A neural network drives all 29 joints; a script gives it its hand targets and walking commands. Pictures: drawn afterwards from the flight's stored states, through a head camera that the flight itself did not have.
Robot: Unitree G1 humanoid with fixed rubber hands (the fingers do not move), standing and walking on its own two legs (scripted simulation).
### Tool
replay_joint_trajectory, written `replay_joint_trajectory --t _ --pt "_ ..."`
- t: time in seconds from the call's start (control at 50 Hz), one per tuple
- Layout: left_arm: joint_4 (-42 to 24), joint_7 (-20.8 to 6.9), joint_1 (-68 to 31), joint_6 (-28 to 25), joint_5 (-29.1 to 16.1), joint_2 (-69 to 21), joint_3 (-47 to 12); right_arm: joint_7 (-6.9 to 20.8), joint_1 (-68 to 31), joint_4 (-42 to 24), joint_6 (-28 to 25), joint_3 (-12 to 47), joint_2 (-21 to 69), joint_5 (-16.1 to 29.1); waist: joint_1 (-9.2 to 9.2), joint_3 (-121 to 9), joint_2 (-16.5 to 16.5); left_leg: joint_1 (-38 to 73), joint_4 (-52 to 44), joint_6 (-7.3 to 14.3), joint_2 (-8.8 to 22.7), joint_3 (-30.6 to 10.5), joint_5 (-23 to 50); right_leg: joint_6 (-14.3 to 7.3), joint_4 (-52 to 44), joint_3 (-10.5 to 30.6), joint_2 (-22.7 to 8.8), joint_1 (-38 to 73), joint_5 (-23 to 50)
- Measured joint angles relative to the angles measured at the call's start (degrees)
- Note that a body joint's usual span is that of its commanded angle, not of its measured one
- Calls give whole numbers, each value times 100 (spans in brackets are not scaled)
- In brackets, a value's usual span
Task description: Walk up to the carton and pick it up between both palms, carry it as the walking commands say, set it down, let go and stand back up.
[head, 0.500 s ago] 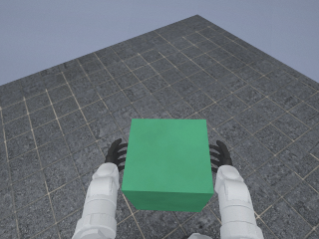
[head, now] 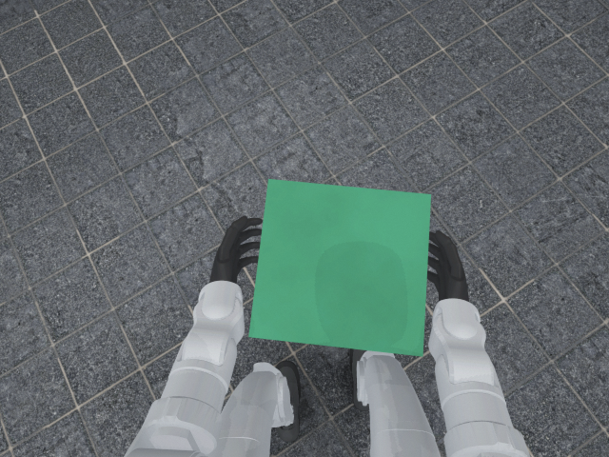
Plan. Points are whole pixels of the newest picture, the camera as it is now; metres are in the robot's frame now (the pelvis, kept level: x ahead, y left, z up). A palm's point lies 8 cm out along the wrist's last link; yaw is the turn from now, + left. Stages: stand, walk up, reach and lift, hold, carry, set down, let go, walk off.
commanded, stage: set down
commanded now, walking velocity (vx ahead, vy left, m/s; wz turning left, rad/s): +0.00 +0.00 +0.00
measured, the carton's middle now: (335, 269) +0.35 -0.05 -0.18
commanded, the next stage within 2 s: none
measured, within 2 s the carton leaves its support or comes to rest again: neither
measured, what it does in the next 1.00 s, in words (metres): lowers itself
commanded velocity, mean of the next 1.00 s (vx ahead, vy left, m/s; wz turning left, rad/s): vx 0.00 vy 0.00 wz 0.00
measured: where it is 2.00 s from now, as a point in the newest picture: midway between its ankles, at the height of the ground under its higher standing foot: (325, 399)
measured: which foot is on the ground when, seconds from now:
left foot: down 0.00-1.00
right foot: down 0.00-1.00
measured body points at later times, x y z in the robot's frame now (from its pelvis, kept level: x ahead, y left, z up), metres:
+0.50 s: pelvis -0.03 -0.02 -0.04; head +0.24 -0.06 +0.31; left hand +0.38 +0.07 -0.18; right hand +0.32 -0.22 -0.21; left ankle +0.04 +0.08 -0.68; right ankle +0.11 -0.13 -0.68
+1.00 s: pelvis -0.06 -0.01 -0.13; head +0.23 -0.05 +0.20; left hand +0.41 +0.07 -0.27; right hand +0.36 -0.22 -0.28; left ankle +0.04 +0.08 -0.68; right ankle +0.11 -0.13 -0.68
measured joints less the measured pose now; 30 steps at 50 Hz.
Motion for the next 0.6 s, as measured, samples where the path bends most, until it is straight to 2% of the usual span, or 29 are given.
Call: replay_joint_trajectory --t 0.08,0.2,0.34,0.6 --pt "371 307 -244 -171 -339 220 -474 -192 -152 440 -240 256 -322 392 -91 270 -1 -61 137 5 -2 0 -7 0 119 5 -6 -51 2" --pt "783 632 -748 -220 -570 317 -606 -513 -511 913 -380 385 -411 913 -95 535 -2 -187 242 5 -1 -1 23 -33 250 21 5 -194 19" --pt "1151 700 -1375 -337 -640 487 -579 -762 -1058 1118 -498 398 -422 960 -96 550 -3 -807 515 5 12 -1 27 -96 553 25 9 -837 11" --pt "1158 796 -2154 -308 -898 689 -558 -1089 -1699 806 -396 434 -480 1330 -95 557 -16 -2204 1455 5 48 -1 -130 -178 1444 55 31 -2247 -93"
